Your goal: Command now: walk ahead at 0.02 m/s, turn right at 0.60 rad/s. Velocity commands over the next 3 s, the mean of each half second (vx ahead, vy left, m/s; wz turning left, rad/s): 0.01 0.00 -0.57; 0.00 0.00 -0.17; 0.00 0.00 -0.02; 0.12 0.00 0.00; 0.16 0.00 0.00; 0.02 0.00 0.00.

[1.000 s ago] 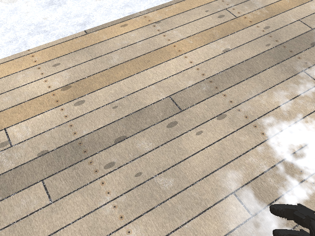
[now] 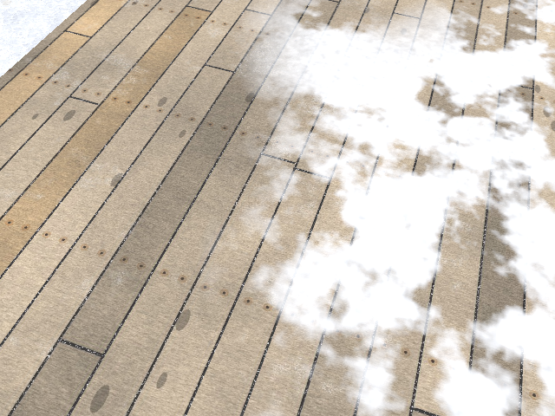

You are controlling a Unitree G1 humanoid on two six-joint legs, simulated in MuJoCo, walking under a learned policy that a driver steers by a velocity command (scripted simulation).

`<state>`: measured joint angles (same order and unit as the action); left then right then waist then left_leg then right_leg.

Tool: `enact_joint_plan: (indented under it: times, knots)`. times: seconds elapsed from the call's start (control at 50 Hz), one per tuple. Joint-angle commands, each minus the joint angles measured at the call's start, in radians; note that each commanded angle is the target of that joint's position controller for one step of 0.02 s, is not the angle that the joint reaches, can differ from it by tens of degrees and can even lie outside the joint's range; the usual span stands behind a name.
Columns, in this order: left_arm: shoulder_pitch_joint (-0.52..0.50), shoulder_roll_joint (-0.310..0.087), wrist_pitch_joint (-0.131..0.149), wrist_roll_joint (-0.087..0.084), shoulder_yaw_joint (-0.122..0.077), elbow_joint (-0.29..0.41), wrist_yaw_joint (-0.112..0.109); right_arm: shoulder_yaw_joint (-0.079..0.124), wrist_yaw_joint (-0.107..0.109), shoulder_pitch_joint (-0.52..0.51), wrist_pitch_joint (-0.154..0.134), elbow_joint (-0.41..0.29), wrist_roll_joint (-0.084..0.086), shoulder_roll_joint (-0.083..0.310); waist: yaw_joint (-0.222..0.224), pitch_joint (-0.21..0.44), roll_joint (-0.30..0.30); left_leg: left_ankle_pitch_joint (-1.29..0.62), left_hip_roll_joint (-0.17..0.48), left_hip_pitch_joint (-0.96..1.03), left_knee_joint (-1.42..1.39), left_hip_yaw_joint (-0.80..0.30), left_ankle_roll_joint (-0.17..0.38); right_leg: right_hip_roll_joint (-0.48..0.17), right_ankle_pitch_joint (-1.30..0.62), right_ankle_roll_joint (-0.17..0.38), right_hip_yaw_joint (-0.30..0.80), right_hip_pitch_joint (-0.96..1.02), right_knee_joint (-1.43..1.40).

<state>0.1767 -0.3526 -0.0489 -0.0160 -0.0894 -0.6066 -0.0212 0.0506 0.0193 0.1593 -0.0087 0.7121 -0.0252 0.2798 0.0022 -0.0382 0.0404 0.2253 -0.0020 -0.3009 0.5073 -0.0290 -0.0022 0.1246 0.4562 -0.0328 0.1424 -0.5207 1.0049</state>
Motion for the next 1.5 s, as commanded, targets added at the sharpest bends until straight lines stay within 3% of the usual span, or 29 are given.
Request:
enact_joint_plan:
  times: [0.02,0.08,0.14,0.24,0.28,0.3,0.32,0.34,0.36,0.38,0.4,0.42,0.44,0.46,0.52,0.56,0.64,0.7,0.72,0.74,0.76,0.78,0.8,0.88,1.04,1.5]
  knots:
    - [0.073,-0.092,-0.012,-0.003,-0.038,0.031,-0.004,0.029,0.015,-0.083,-0.005,-0.090,0.018,0.124,0.024,0.057,-0.162,-0.306,0.245,0.132,-0.176,-0.180,0.186,-0.071,-0.037,-0.056,-0.031,-0.110,0.223]
    - [-0.016,-0.054,-0.009,-0.012,-0.021,0.073,0.001,0.038,0.023,-0.025,0.010,-0.076,0.007,0.140,-0.031,0.067,-0.198,-0.334,0.242,0.223,-0.182,-0.113,0.207,-0.106,-0.076,-0.078,-0.089,-0.126,0.088]
    - [-0.049,-0.034,-0.007,-0.004,-0.008,0.097,0.013,0.054,0.019,-0.012,0.019,-0.068,0.012,0.179,-0.052,0.100,-0.218,-0.362,0.276,0.255,-0.172,-0.080,0.219,-0.144,-0.051,-0.074,-0.120,-0.040,-0.068]
    - [-0.028,-0.054,-0.016,-0.005,-0.015,0.102,0.030,0.072,-0.002,-0.025,0.019,-0.055,0.037,0.217,-0.041,0.111,-0.237,-0.399,0.315,0.228,-0.138,-0.036,0.208,-0.138,-0.077,-0.025,-0.188,0.123,-0.305]
    - [0.030,-0.050,-0.019,-0.005,-0.022,0.082,0.036,0.073,-0.003,-0.046,0.017,-0.047,0.058,0.214,0.004,0.114,-0.218,-0.367,0.301,0.190,-0.066,0.007,0.159,-0.116,-0.220,0.027,-0.217,0.244,-0.509]
    - [0.066,-0.072,-0.019,-0.003,-0.033,0.069,0.030,0.066,-0.004,-0.004,0.012,-0.027,0.060,0.184,0.015,0.124,-0.166,-0.280,0.268,0.118,0.011,0.055,0.098,-0.106,-0.330,0.063,-0.190,0.364,-0.607]
    - [0.106,-0.158,-0.015,-0.005,-0.058,0.071,0.017,0.052,-0.009,0.025,0.009,-0.028,0.027,0.131,0.008,0.141,0.046,-0.019,0.179,-0.085,0.239,0.154,0.000,-0.261,-0.616,0.129,0.040,0.544,-0.649]
    - [0.092,-0.251,-0.004,0.016,-0.069,0.100,0.011,0.032,-0.004,-0.032,0.005,-0.091,-0.014,0.091,0.008,0.129,0.285,0.433,0.029,-0.366,0.471,0.145,-0.081,-0.500,-0.867,0.339,0.368,0.587,-0.628]
    - [0.117,-0.199,0.020,0.043,-0.058,0.095,0.019,0.050,0.006,-0.105,0.002,-0.102,0.005,0.144,0.083,0.188,0.175,0.462,0.024,-0.373,0.638,-0.002,-0.082,-0.515,-0.786,0.419,0.376,0.532,-0.658]
    - [0.074,-0.167,0.035,0.040,-0.043,0.083,0.018,0.059,0.007,-0.108,0.006,-0.097,0.026,0.165,0.050,0.142,0.128,0.381,0.045,-0.375,0.675,-0.031,-0.068,-0.451,-0.702,0.363,0.277,0.492,-0.664]
    - [0.016,-0.143,0.040,0.022,-0.039,0.081,0.011,0.064,0.013,-0.086,0.009,-0.079,0.025,0.163,0.020,0.114,0.086,0.295,0.055,-0.374,0.649,-0.039,-0.063,-0.386,-0.620,0.299,0.211,0.464,-0.660]
    - [-0.028,-0.112,0.038,0.005,-0.025,0.086,0.005,0.067,0.018,-0.069,0.013,-0.065,0.018,0.169,0.005,0.103,0.081,0.236,0.058,-0.369,0.625,-0.037,-0.070,-0.362,-0.625,0.267,0.176,0.451,-0.655]
    - [-0.051,-0.071,0.034,0.002,-0.007,0.085,-0.001,0.064,0.019,-0.058,0.019,-0.051,0.007,0.153,-0.004,0.113,0.046,0.175,0.050,-0.338,0.648,-0.022,-0.070,-0.325,-0.605,0.240,0.140,0.442,-0.674]
    - [-0.045,-0.094,0.035,0.013,-0.007,0.088,-0.004,0.061,0.014,-0.026,0.019,-0.048,0.018,0.144,-0.019,0.125,0.109,0.148,0.038,-0.285,0.645,-0.016,-0.083,-0.340,-0.685,0.267,0.132,0.399,-0.665]
    - [-0.042,-0.079,0.033,0.022,-0.003,0.066,-0.010,0.050,0.006,-0.026,0.015,-0.042,0.027,0.121,-0.006,0.129,0.092,0.113,0.036,-0.224,0.476,-0.003,-0.097,-0.300,-0.645,0.254,0.089,0.410,-0.652]
    - [-0.033,-0.088,0.031,0.021,-0.003,0.054,-0.008,0.039,0.000,-0.050,0.015,-0.050,0.024,0.102,0.016,0.123,0.092,0.115,0.041,-0.183,0.370,-0.005,-0.094,-0.314,-0.629,0.259,0.110,0.407,-0.640]
    - [-0.039,-0.091,0.027,0.025,0.003,0.030,0.006,0.037,-0.007,-0.049,0.015,-0.057,0.032,0.112,0.031,0.088,0.106,0.147,0.033,-0.067,0.220,0.004,-0.074,-0.324,-0.504,0.271,0.166,0.332,-0.640]
    - [-0.074,-0.054,0.030,0.012,0.022,0.009,0.013,0.031,-0.014,0.001,0.003,-0.043,0.027,0.087,-0.018,0.074,0.078,-0.011,0.019,0.080,-0.048,0.021,-0.045,-0.289,-0.452,0.228,0.177,0.285,-0.603]
    - [-0.044,-0.027,0.036,0.015,0.032,-0.007,0.013,0.027,-0.015,0.012,-0.004,-0.042,0.011,0.092,-0.023,0.084,0.042,-0.158,0.046,0.170,-0.141,-0.015,-0.028,-0.259,-0.401,0.179,0.170,0.254,-0.597]
    - [-0.011,-0.002,0.046,0.036,0.041,-0.016,0.013,0.033,-0.010,0.030,-0.008,-0.050,-0.002,0.144,0.000,0.114,-0.053,-0.372,0.156,0.254,-0.139,-0.117,0.006,-0.197,-0.296,0.119,0.118,0.216,-0.529]
    - [0.060,0.008,0.050,0.037,0.037,-0.028,0.015,0.038,-0.011,-0.023,-0.009,-0.040,0.000,0.179,0.084,0.115,-0.199,-0.333,0.201,0.176,-0.104,-0.150,0.086,-0.117,-0.164,0.071,0.017,0.247,-0.536]
    - [0.022,-0.023,0.048,0.046,0.035,-0.039,0.010,0.023,-0.018,-0.055,-0.013,-0.055,0.006,0.113,0.047,0.107,-0.186,-0.156,0.180,0.092,-0.138,-0.154,0.109,-0.124,-0.181,0.039,0.003,0.322,-0.548]
    - [-0.019,-0.044,0.043,0.041,0.025,-0.042,0.008,0.015,-0.022,-0.066,-0.017,-0.055,0.004,0.091,0.027,0.074,-0.161,-0.062,0.140,0.081,-0.141,-0.120,0.081,-0.120,-0.202,0.041,0.006,0.310,-0.546]
    - [-0.029,-0.018,0.026,0.031,0.027,-0.059,0.002,0.009,-0.017,-0.022,-0.036,-0.037,0.007,0.098,0.003,0.049,-0.119,-0.038,0.097,0.082,-0.117,-0.073,0.033,-0.132,-0.292,0.059,0.026,0.303,-0.554]
    - [0.007,0.001,0.035,0.027,0.023,-0.130,-0.007,-0.005,-0.009,-0.009,-0.028,-0.024,0.013,0.081,-0.008,0.052,-0.035,-0.080,0.074,0.112,-0.089,-0.050,0.039,-0.137,-0.363,0.042,0.031,0.308,-0.564]
    - [0.031,-0.002,0.033,0.020,0.019,-0.351,-0.032,-0.019,-0.007,0.040,-0.028,0.142,0.019,0.087,-0.003,0.023,-0.048,-0.101,0.054,0.118,-0.147,-0.049,0.054,-0.141,-0.401,0.019,0.010,0.369,-0.599]
